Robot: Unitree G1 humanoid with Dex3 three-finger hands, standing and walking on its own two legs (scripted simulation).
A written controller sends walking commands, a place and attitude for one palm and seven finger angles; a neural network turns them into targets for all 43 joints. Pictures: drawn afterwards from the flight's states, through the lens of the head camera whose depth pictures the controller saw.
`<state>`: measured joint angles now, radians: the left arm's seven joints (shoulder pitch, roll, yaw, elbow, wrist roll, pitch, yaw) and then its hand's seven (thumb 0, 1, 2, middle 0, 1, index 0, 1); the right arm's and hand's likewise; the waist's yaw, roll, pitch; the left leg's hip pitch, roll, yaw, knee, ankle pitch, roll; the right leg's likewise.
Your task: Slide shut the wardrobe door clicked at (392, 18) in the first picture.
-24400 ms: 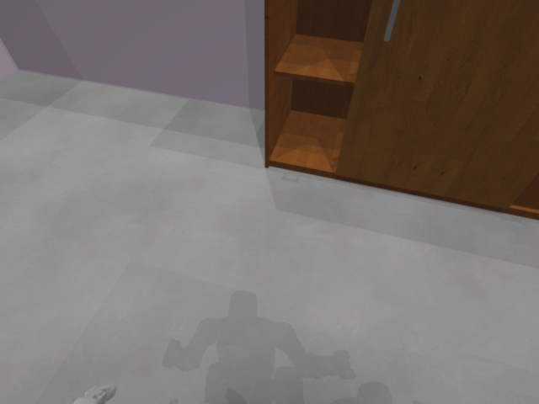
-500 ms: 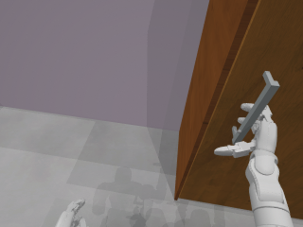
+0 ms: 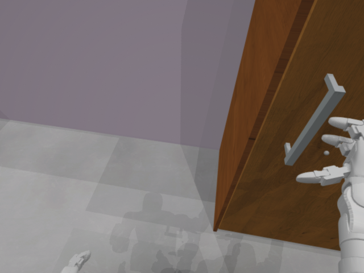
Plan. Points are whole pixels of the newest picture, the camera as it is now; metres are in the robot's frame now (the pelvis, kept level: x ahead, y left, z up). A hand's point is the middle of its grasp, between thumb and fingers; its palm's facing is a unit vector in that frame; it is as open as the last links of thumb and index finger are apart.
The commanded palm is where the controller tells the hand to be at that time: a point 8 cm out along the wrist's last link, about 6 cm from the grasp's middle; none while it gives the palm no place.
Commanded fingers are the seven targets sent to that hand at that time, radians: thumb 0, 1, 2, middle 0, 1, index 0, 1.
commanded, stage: slip the hand off the handle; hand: right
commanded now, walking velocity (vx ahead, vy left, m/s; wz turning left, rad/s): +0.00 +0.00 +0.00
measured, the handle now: (306, 125) +0.41 -0.23 +0.13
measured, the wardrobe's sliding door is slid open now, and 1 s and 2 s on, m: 0.00 0.00 0.00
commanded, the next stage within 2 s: draw the hand back to the body in 0.66 s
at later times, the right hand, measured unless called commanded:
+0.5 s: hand (342, 196) +0.27 -0.27 +0.10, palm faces +0.35 +0.92 -0.17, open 14.7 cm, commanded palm +0.22 -0.30 +0.12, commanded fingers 0.00 0.55 -0.20 0.25 1.15 0.25 1.15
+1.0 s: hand (349, 210) +0.23 -0.25 +0.13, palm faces +0.17 +0.98 -0.05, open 14.7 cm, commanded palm +0.18 -0.30 +0.13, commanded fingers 0.00 0.55 -0.20 0.25 1.15 0.25 1.15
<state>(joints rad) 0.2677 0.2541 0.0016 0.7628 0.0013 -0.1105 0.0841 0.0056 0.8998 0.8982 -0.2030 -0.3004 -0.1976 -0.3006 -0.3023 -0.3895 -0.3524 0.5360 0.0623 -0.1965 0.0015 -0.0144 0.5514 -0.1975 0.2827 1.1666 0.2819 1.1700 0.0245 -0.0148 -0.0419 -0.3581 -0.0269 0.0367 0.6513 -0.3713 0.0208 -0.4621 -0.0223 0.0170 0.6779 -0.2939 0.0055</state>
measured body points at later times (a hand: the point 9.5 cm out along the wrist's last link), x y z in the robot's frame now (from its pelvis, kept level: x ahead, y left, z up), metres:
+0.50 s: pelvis -0.01 -0.02 +0.00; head -0.02 -0.02 +0.45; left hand +0.18 +0.21 -0.08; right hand +0.24 -0.31 +0.11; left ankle -0.02 +0.10 -0.72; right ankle +0.03 -0.12 -0.72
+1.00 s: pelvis -0.01 +0.00 +0.01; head -0.04 +0.01 +0.46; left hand +0.17 +0.22 -0.07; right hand +0.21 -0.30 +0.14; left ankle -0.02 +0.10 -0.72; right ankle +0.03 -0.12 -0.72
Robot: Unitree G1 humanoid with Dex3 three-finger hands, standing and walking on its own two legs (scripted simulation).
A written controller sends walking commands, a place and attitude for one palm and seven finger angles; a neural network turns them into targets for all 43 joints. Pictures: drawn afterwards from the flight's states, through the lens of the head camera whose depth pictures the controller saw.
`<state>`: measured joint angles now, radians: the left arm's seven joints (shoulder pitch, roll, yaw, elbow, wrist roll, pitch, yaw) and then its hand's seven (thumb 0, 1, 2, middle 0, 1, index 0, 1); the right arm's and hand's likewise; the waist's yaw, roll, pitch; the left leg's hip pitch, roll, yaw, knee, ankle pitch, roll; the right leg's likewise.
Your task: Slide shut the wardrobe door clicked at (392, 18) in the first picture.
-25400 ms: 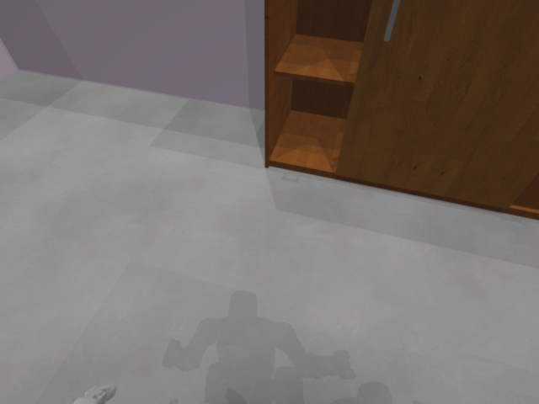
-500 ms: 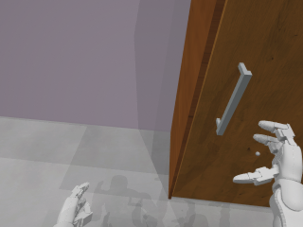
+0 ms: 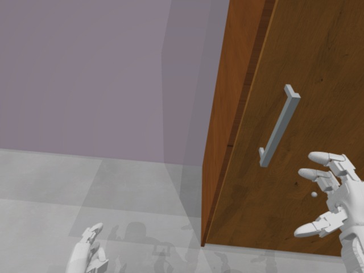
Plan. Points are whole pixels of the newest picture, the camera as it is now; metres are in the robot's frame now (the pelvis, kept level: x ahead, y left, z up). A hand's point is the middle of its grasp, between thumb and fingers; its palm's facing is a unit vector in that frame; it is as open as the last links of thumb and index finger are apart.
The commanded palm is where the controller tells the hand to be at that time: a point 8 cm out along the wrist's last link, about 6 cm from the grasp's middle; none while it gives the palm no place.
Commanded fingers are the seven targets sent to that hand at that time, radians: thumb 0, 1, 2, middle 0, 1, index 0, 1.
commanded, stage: draw the hand back to the body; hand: right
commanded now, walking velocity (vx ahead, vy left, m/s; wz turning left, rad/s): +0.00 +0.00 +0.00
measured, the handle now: (275, 129) +0.43 -0.22 +0.12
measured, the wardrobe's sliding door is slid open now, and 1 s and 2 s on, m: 0.00 0.00 0.00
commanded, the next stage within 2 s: step back with the hand held close in 1.36 s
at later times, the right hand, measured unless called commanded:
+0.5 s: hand (337, 205) +0.22 -0.26 +0.13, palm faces +0.44 +0.85 -0.29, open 13.4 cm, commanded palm +0.17 -0.29 +0.15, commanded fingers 0.00 -0.07 -0.50 0.23 0.79 0.23 0.79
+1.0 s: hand (350, 193) +0.22 -0.27 +0.16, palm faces +0.45 +0.82 -0.36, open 8.6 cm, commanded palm +0.17 -0.31 +0.18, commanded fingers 0.00 -0.90 -0.90 0.20 0.30 0.20 0.30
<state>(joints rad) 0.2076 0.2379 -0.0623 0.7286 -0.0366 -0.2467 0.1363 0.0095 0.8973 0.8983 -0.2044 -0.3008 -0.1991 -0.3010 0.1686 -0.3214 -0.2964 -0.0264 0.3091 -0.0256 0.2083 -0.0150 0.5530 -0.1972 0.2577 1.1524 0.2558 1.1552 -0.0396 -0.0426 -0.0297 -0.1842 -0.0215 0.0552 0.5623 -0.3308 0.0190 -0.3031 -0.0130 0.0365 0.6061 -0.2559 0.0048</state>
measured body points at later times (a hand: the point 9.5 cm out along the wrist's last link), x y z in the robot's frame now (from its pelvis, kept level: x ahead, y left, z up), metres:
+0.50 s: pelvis +0.00 +0.00 +0.01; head -0.02 +0.01 +0.46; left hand +0.19 +0.22 -0.07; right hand +0.19 -0.31 +0.15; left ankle -0.01 +0.11 -0.73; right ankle +0.05 -0.12 -0.73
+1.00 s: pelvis +0.03 -0.01 +0.01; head +0.00 +0.00 +0.46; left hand +0.21 +0.21 -0.07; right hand +0.19 -0.31 +0.18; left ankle -0.01 +0.11 -0.73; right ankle +0.05 -0.12 -0.73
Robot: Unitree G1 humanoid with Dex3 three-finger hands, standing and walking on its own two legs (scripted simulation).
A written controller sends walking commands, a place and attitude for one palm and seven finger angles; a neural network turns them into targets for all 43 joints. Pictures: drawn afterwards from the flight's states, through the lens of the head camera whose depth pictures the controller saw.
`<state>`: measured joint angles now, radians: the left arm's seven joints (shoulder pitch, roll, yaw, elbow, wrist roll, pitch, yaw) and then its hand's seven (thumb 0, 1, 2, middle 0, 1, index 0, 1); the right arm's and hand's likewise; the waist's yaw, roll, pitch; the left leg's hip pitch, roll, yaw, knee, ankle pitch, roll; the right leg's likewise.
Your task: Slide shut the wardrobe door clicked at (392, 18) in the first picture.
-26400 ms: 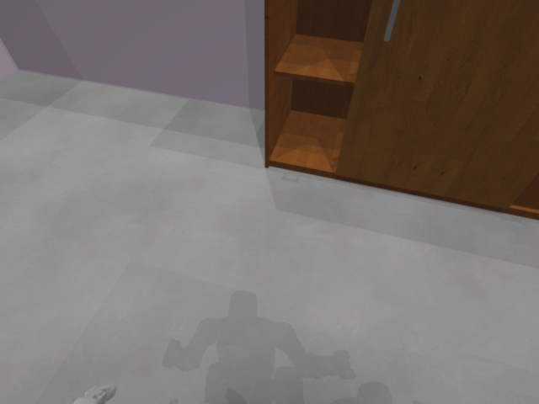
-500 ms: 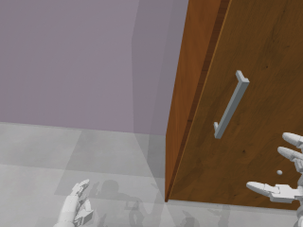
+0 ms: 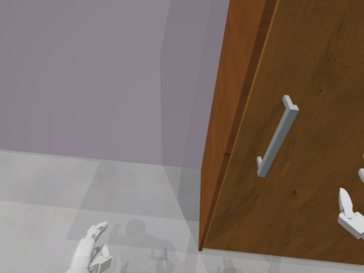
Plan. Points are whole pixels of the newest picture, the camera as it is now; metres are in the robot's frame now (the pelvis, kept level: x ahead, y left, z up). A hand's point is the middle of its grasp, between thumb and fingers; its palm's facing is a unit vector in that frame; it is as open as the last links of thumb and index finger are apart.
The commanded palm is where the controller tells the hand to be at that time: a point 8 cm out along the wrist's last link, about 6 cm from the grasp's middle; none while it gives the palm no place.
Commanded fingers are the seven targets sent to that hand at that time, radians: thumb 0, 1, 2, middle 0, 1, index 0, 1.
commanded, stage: draw the hand back to the body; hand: right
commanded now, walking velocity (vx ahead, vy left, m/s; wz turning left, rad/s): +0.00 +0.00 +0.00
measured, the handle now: (272, 139) +0.40 -0.22 +0.11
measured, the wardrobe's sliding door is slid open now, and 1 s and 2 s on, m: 0.00 0.00 0.00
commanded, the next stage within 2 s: step back with the hand held close in 0.36 s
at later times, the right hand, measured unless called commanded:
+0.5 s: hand (352, 223) +0.17 -0.26 +0.15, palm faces +0.50 +0.80 -0.34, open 7.4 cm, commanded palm +0.12 -0.29 +0.17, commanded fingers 0.00 -0.90 -0.90 0.20 0.30 0.20 0.30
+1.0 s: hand out of the picture +0.13 -0.30 +0.16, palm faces +0.47 +0.75 -0.46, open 7.4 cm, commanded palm +0.07 -0.33 +0.17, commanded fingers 0.00 -0.90 -0.90 0.20 0.30 0.20 0.30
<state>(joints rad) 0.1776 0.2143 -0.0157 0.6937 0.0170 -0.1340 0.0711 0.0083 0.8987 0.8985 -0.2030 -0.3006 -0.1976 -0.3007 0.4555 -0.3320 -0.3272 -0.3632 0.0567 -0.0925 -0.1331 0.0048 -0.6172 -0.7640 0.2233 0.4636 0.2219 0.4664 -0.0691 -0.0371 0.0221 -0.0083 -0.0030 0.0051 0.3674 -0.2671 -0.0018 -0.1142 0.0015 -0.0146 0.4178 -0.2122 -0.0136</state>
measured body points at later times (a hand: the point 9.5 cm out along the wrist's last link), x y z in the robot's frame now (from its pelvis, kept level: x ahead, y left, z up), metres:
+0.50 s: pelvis -0.02 +0.01 +0.00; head -0.05 +0.02 +0.45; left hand +0.17 +0.23 -0.08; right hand +0.13 -0.30 +0.17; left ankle -0.04 +0.12 -0.74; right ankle +0.02 -0.11 -0.74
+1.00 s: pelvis -0.07 -0.03 -0.02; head -0.06 -0.03 +0.43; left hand +0.12 +0.20 -0.09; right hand +0.10 -0.34 +0.18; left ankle -0.04 +0.12 -0.74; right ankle +0.02 -0.11 -0.74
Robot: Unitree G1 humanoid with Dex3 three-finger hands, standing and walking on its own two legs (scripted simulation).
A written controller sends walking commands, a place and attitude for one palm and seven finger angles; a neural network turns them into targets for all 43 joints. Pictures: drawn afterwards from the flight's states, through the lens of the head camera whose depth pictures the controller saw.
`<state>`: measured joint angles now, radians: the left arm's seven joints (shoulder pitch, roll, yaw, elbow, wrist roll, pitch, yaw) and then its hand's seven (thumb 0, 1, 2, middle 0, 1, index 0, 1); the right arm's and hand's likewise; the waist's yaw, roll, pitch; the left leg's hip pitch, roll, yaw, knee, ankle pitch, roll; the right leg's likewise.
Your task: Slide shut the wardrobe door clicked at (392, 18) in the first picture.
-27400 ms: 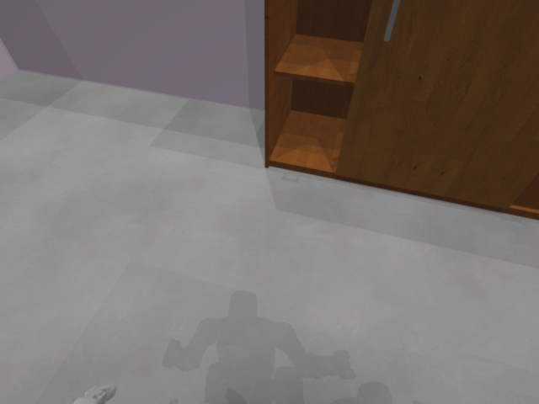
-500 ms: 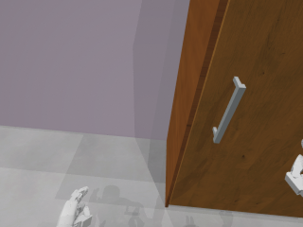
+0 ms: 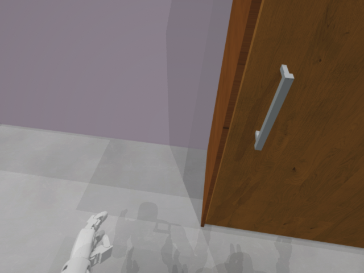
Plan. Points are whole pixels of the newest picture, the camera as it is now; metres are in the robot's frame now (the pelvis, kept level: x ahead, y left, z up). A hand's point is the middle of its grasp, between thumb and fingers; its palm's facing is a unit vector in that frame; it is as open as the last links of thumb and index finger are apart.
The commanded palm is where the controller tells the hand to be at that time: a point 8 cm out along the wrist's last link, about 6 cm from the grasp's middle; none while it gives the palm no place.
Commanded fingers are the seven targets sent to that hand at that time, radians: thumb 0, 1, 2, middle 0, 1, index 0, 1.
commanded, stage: step back with the hand held close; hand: right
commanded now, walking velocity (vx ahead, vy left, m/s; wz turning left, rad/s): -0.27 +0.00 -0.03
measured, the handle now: (269, 112) +0.46 -0.19 +0.12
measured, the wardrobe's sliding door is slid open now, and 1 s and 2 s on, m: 0.00 0.00 0.00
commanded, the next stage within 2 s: stop stepping back and stand still in 0.64 s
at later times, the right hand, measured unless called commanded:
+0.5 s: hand out of the picture +0.09 -0.29 +0.18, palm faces +0.53 +0.73 -0.42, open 7.4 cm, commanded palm +0.05 -0.32 +0.19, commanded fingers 0.00 -0.90 -0.90 0.20 0.30 0.20 0.30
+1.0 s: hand out of the picture -0.04 -0.31 +0.18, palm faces +0.45 +0.80 -0.38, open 7.4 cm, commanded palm -0.07 -0.34 +0.19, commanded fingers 0.00 -0.90 -0.90 0.20 0.30 0.20 0.30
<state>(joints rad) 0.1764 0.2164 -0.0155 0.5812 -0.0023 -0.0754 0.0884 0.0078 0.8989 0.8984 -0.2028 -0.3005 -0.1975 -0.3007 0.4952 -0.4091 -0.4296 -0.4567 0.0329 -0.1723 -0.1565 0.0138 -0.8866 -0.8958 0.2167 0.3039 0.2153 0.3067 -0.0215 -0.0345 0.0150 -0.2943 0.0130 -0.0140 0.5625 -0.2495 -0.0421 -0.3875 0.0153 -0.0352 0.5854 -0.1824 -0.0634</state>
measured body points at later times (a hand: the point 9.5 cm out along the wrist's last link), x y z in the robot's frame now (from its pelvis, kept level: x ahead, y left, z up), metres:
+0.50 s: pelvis -0.08 -0.01 +0.00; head -0.09 -0.02 +0.45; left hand +0.11 +0.21 -0.08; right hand +0.06 -0.32 +0.20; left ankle -0.08 +0.13 -0.73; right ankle +0.02 -0.09 -0.72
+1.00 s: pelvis -0.22 -0.05 +0.00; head -0.25 -0.07 +0.45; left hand -0.07 +0.19 -0.08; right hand -0.07 -0.35 +0.20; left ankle -0.34 +0.07 -0.73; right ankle -0.15 -0.13 -0.70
